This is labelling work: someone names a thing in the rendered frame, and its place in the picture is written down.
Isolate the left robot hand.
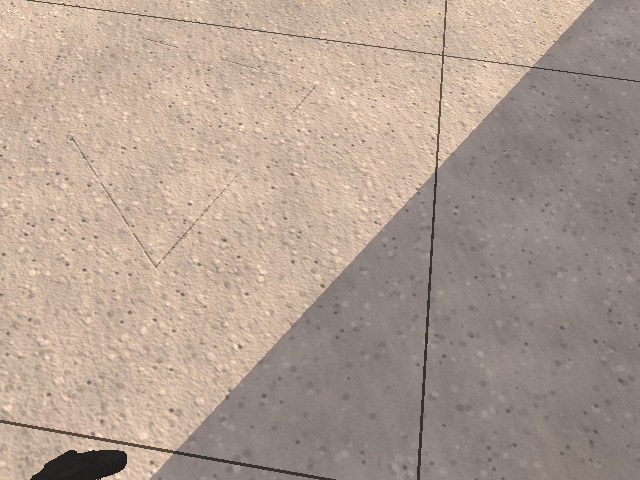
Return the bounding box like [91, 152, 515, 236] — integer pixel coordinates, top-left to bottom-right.
[30, 450, 127, 480]

